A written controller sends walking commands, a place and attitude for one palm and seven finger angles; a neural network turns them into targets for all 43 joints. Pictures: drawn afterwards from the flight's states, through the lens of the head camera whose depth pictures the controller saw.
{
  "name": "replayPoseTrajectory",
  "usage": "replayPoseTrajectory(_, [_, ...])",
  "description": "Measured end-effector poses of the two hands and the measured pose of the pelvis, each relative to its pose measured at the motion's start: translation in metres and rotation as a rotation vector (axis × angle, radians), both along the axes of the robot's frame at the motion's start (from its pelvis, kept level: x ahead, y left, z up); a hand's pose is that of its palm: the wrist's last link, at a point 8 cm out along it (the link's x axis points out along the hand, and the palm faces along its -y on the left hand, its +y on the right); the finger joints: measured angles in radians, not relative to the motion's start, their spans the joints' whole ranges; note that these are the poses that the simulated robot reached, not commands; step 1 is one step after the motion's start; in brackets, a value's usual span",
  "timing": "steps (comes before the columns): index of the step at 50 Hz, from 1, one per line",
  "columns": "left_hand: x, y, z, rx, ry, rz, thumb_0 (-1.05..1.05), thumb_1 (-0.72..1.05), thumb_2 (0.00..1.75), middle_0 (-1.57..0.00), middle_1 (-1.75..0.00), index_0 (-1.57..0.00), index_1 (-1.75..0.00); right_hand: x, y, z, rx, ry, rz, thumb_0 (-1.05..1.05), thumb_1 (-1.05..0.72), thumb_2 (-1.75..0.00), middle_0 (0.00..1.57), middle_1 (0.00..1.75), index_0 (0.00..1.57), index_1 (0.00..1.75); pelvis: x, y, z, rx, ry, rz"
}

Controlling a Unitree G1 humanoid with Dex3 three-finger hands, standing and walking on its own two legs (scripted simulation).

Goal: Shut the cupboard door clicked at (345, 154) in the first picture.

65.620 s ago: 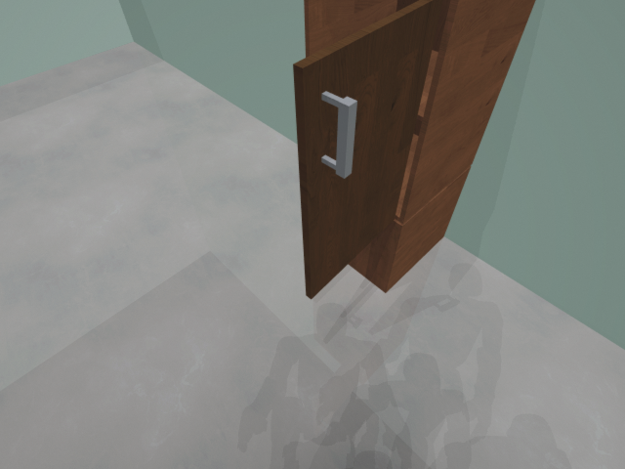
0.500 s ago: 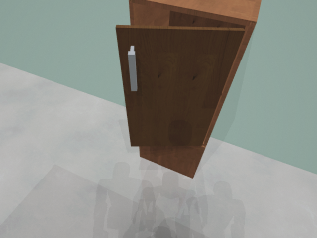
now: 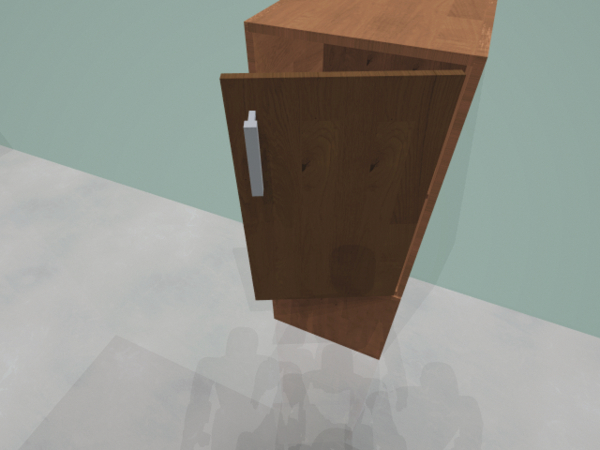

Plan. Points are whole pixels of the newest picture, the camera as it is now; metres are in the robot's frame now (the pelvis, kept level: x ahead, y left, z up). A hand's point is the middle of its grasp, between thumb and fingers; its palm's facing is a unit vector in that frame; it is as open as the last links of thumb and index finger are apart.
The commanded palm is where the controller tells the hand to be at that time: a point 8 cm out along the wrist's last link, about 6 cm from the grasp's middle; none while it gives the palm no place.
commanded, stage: look again from close up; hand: left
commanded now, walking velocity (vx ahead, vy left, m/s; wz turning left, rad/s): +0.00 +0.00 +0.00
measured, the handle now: (255, 154) +0.53 +0.11 +0.13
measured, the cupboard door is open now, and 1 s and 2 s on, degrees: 25 25 25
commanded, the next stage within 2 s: shuffle to correct the standing spot in 0.12 s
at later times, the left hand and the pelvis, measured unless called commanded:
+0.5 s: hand out of the picture +0.01 +0.16 -0.18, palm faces +0.01 -0.98 -0.19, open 7.4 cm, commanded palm none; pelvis +0.02 -0.02 +0.00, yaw +1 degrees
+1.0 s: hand out of the picture +0.03 +0.11 -0.19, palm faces +0.11 -0.99 -0.10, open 7.4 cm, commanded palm none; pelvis +0.08 -0.04 +0.00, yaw +3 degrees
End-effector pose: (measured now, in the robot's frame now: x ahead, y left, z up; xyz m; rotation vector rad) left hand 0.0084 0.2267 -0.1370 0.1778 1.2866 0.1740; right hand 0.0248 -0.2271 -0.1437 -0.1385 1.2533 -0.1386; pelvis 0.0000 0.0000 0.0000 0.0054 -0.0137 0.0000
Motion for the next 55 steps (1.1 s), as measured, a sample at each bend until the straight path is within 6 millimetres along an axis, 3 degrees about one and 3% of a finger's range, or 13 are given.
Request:
replayPoseTrajectory(6, [0.018, 0.004, -0.001, -0.002, -0.018, -0.02, 0.01, 0.91, 0.9, -0.2, -0.3, -0.2, -0.29, 0.009, -0.007, 0.007, -0.026, -0.003, 0.004, 0.01, -0.92, -0.89, 0.2, 0.3, 0.2, 0.3, 0.004, -0.002, 0.001, -0.002, -0.003, -0.005])
replayPoseTrajectory(13, [0.023, 0.006, -0.004, -0.012, -0.007, -0.03, 0.01, 0.91, 0.9, -0.2, -0.3, -0.2, -0.29, 0.012, -0.015, 0.013, -0.055, 0.014, 0.006, 0.0, -0.91, -0.89, 0.2, 0.3, 0.2, 0.3, 0.006, -0.002, 0.003, -0.005, -0.008, -0.006])
replayPoseTrajectory(21, [0.007, -0.003, -0.011, -0.036, 0.06, -0.014, 0.01, 0.91, 0.9, -0.2, -0.3, -0.2, -0.29, 0.006, -0.012, 0.009, -0.044, 0.064, 0.0, 0.0, -0.91, -0.89, 0.2, 0.3, 0.2, 0.3, 0.012, -0.007, 0.0, 0.007, 0.001, 0.012])
replayPoseTrajectory(30, [-0.018, -0.033, -0.01, -0.046, 0.151, 0.05, 0.01, 0.91, 0.9, -0.2, -0.3, -0.2, -0.29, 0.002, -0.026, -0.001, -0.015, 0.15, 0.001, 0.0, -0.91, -0.89, 0.21, 0.3, 0.2, 0.3, 0.028, -0.03, -0.003, -0.003, 0.032, 0.04])
replayPoseTrajectory(35, [-0.033, -0.052, -0.015, -0.065, 0.183, 0.122, 0.01, 0.91, 0.9, -0.2, -0.3, -0.2, -0.29, 0.028, -0.036, 0.0, -0.035, 0.169, 0.046, 0.01, -0.91, -0.89, 0.21, 0.3, 0.2, 0.3, 0.044, -0.039, -0.005, -0.018, 0.031, 0.077])
replayPoseTrajectory(42, [-0.053, -0.073, -0.032, -0.15, 0.308, 0.163, 0.01, 0.91, 0.9, -0.2, -0.3, -0.2, -0.29, 0.102, -0.035, 0.004, -0.093, 0.028, 0.083, 0.01, -0.93, -0.89, 0.2, 0.3, 0.2, 0.3, 0.067, -0.035, -0.016, -0.025, 0.015, 0.074])
replayPoseTrajectory(44, [-0.046, -0.075, -0.034, -0.165, 0.328, 0.142, 0.01, 0.91, 0.9, -0.2, -0.3, -0.2, -0.29, 0.113, -0.033, 0.008, -0.097, -0.02, 0.069, 0.01, -0.92, -0.89, 0.2, 0.3, 0.2, 0.3, 0.071, -0.035, -0.015, -0.018, 0.006, 0.052])
replayPoseTrajectory(47, [-0.02, -0.07, -0.031, -0.162, 0.292, 0.117, 0.01, 0.91, 0.9, -0.2, -0.3, -0.2, -0.29, 0.115, -0.035, 0.018, -0.104, -0.042, 0.045, 0.0, -0.93, -0.89, 0.2, 0.3, 0.2, 0.3, 0.077, -0.038, -0.006, -0.027, 0.001, 0.045])
replayPoseTrajectory(55, [0.071, -0.063, -0.014, -0.114, 0.078, 0.094, 0.01, 0.91, 0.9, -0.2, -0.3, -0.19, -0.29, 0.091, -0.058, 0.028, -0.095, 0.061, 0.035, 0.0, -0.93, -0.89, 0.21, 0.3, 0.2, 0.3, 0.087, -0.059, 0.009, -0.041, 0.014, 0.053])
